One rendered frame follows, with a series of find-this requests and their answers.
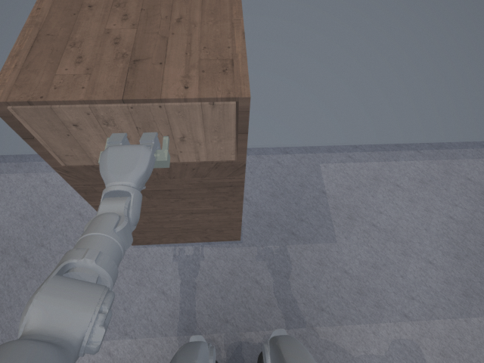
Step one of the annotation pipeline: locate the robot left forearm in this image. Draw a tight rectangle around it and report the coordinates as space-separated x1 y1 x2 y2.
18 185 142 339

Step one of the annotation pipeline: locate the handle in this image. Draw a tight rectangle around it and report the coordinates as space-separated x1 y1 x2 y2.
98 136 170 168

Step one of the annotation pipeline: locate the drawer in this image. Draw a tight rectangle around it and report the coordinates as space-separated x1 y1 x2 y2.
8 101 236 166

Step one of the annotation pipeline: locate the right robot shin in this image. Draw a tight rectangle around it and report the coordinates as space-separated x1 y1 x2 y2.
269 329 287 340

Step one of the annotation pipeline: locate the robot left hand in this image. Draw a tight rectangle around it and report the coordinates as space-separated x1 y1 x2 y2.
99 132 161 192

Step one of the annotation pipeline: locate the left robot upper arm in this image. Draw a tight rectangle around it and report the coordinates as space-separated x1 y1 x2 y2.
0 275 115 363

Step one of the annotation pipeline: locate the left robot shin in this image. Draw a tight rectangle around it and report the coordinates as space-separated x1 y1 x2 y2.
189 335 208 345

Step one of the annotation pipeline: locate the cabinet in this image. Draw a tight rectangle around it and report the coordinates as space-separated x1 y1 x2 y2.
0 0 250 246

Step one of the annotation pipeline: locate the robot shin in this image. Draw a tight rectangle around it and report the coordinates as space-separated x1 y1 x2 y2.
189 335 208 345
269 329 287 340

